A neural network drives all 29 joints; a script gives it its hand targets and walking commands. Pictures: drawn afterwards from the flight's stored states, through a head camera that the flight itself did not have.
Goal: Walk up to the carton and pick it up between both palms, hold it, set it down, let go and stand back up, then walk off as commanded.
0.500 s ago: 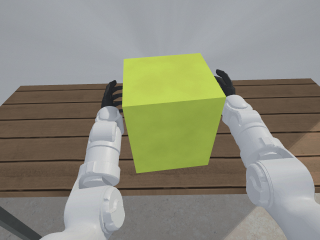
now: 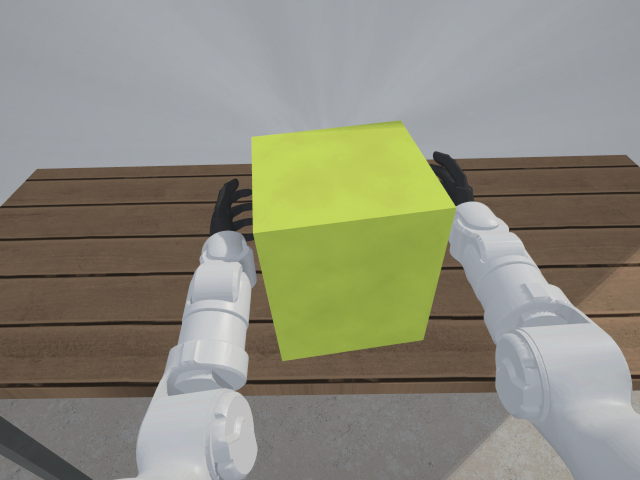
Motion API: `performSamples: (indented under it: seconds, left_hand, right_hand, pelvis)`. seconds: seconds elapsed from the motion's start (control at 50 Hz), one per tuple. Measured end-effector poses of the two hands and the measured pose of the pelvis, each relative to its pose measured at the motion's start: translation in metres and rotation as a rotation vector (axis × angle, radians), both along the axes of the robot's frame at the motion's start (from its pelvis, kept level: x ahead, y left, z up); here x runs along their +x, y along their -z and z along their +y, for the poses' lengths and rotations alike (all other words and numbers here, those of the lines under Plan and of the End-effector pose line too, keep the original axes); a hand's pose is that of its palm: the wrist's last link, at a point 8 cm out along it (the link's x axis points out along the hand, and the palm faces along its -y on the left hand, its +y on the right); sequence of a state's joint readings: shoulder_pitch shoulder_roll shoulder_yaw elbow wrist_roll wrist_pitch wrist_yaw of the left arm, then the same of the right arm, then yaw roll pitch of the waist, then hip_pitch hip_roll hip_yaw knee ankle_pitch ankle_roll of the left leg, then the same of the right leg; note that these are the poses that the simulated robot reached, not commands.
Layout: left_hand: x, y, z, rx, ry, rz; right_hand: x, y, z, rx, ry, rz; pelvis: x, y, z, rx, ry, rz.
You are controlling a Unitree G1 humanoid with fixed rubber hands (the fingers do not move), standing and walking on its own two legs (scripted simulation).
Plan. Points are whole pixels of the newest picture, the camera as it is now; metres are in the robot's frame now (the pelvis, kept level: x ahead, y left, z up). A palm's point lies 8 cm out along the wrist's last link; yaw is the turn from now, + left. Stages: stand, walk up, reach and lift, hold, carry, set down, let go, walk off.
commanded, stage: set down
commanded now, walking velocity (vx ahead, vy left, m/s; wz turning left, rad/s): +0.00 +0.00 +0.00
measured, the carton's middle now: (340, 242) +0.43 -0.01 +0.10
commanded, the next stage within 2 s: none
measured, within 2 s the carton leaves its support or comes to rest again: rests again in 0.58 s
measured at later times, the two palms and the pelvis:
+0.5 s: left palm (234, 251) +0.39 +0.13 +0.12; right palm (459, 222) +0.41 -0.17 +0.14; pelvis +0.00 +0.00 +0.00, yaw +0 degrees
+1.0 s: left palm (240, 257) +0.39 +0.12 +0.11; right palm (463, 231) +0.41 -0.18 +0.13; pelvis +0.00 +0.00 +0.00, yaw +0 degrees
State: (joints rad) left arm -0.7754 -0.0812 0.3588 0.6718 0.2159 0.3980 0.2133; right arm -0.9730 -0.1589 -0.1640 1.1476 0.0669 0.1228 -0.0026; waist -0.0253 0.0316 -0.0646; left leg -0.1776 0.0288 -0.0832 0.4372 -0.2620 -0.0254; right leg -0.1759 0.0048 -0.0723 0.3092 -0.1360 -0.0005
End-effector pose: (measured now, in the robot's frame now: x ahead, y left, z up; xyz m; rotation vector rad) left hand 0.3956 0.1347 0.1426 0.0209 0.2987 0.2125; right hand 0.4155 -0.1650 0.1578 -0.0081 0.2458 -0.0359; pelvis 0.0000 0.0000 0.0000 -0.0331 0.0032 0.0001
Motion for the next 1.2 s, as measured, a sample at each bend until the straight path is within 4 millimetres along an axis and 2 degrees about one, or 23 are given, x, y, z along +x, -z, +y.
performSamples:
  seconds: [0.66, 1.2]
  left_hand:
    - [-0.004, 0.029, -0.008, -0.006, 0.007, 0.024]
    - [-0.005, 0.032, -0.012, -0.015, 0.010, -0.005]
  right_hand:
    - [-0.005, 0.025, -0.009, -0.031, -0.005, 0.017]
    - [-0.009, 0.033, -0.014, -0.034, -0.013, -0.003]
  pelvis:
    - [0.001, 0.000, 0.000, 0.000, 0.002, 0.002]
    - [0.001, 0.000, 0.001, 0.000, 0.003, 0.003]
